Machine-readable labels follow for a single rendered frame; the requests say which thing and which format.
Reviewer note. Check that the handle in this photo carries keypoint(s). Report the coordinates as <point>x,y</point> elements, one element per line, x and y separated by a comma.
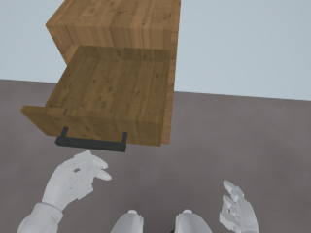
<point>89,143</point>

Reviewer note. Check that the left robot forearm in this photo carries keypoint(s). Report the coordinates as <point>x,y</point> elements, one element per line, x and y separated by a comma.
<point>44,218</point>

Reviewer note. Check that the left robot hand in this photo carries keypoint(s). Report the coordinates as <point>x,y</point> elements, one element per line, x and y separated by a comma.
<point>58,192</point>

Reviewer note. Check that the right robot hand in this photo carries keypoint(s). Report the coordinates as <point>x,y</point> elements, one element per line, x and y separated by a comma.
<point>241,217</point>

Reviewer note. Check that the robot thigh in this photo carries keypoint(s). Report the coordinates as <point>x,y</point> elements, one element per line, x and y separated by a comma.
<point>129,223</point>
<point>191,223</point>

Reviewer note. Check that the cabinet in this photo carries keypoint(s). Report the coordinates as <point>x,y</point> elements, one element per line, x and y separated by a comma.
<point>139,24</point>

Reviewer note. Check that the robot right thigh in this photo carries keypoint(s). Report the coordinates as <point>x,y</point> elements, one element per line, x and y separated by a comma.
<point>191,223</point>

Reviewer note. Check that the robot left thigh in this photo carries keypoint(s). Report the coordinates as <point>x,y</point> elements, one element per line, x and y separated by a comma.
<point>129,223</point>

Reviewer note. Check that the drawer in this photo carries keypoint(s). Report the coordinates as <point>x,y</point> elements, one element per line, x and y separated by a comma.
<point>106,91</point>

